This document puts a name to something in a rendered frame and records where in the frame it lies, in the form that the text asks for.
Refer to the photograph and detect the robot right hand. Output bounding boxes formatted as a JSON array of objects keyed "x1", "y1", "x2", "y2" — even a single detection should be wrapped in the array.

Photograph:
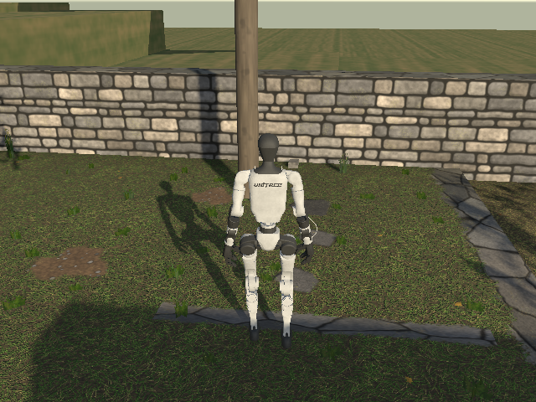
[{"x1": 295, "y1": 242, "x2": 314, "y2": 265}]

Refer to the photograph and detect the right robot foot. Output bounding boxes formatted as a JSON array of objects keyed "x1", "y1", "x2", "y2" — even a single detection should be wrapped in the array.
[{"x1": 281, "y1": 327, "x2": 292, "y2": 348}]

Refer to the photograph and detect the robot left hand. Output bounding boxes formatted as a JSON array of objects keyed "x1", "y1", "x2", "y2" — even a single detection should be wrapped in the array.
[{"x1": 223, "y1": 245, "x2": 243, "y2": 267}]

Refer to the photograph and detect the robot left forearm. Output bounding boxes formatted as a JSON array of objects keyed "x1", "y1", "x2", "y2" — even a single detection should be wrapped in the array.
[{"x1": 224, "y1": 204, "x2": 240, "y2": 246}]

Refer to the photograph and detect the robot right forearm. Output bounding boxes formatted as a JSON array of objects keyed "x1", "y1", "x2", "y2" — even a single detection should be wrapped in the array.
[{"x1": 296, "y1": 204, "x2": 312, "y2": 245}]

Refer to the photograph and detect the robot torso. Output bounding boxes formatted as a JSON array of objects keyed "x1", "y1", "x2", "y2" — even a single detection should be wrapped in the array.
[{"x1": 249, "y1": 166, "x2": 288, "y2": 251}]

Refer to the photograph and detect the robot left upper arm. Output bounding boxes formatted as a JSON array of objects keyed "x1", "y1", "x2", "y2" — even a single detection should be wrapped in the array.
[{"x1": 231, "y1": 169, "x2": 250, "y2": 217}]

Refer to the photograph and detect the robot right upper arm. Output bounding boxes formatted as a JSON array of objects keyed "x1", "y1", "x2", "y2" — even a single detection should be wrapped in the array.
[{"x1": 286, "y1": 170, "x2": 306, "y2": 217}]

